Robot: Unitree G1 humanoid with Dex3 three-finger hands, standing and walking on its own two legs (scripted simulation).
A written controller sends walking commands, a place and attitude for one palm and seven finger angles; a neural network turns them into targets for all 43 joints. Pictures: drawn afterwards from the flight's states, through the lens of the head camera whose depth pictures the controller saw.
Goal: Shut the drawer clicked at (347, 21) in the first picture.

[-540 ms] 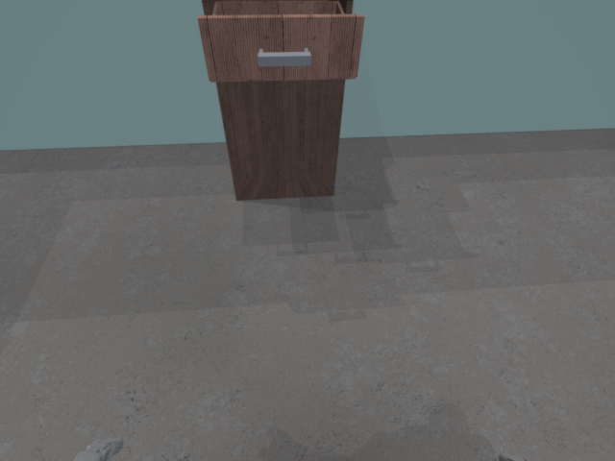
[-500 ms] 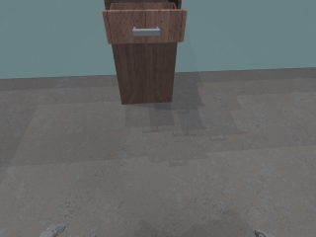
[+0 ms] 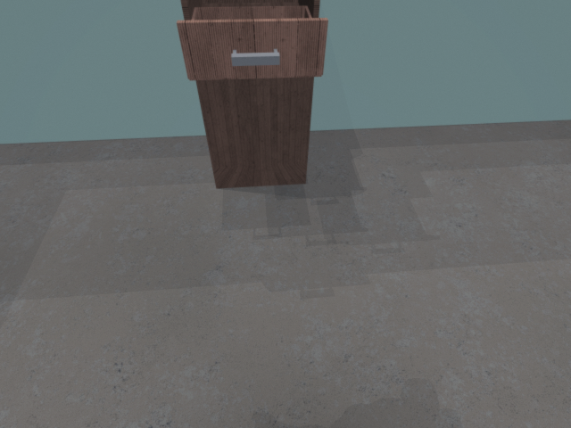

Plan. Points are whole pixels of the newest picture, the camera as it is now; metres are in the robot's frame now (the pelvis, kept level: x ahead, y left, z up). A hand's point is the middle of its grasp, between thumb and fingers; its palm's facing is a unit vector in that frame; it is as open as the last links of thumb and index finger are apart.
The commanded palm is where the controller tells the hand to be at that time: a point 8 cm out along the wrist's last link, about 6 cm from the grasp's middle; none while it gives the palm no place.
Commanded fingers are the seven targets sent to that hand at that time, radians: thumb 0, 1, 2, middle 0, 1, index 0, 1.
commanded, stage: stand and wait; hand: left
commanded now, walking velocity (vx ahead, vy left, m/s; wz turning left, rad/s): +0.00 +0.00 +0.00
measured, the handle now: (255, 55) +1.05 +0.15 +0.04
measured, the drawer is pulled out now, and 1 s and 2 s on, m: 0.28 0.28 0.28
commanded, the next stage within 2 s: look at it before walking up in 0.34 s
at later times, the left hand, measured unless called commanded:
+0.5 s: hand out of the picture +0.07 +0.24 -0.15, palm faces -0.03 -0.94 -0.34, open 7.4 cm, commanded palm none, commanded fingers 0.00 0.90 0.90 -0.20 -0.30 -0.20 -0.30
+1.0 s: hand out of the picture +0.06 +0.25 -0.15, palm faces -0.03 -0.94 -0.33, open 7.4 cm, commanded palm none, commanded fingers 0.00 0.90 0.90 -0.20 -0.30 -0.20 -0.30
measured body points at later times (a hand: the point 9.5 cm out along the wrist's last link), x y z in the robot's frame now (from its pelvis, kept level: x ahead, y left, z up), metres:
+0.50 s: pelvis -0.01 -0.01 +0.00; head -0.01 -0.01 +0.45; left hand +0.07 +0.29 -0.12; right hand +0.07 -0.30 -0.13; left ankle -0.02 +0.12 -0.74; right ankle -0.01 -0.12 -0.74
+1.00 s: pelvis -0.01 +0.00 +0.00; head -0.01 +0.00 +0.45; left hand +0.06 +0.30 -0.13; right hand +0.07 -0.30 -0.13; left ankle -0.02 +0.12 -0.74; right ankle -0.01 -0.12 -0.74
